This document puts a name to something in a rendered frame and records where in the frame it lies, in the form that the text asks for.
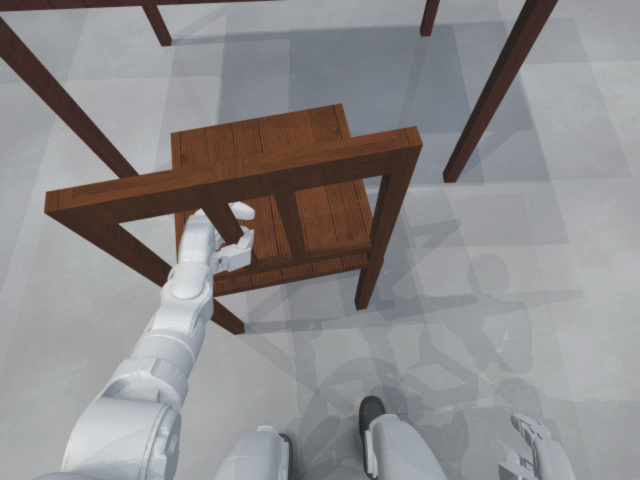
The robot right thigh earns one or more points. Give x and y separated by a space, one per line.
396 451

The left robot shin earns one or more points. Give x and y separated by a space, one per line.
267 428

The chair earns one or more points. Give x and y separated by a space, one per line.
301 172

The robot left upper arm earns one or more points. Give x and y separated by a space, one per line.
123 439

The right robot hand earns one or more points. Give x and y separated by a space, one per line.
549 460

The robot left forearm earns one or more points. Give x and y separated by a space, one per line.
162 359

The left robot hand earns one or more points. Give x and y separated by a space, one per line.
200 238

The table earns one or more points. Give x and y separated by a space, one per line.
16 54

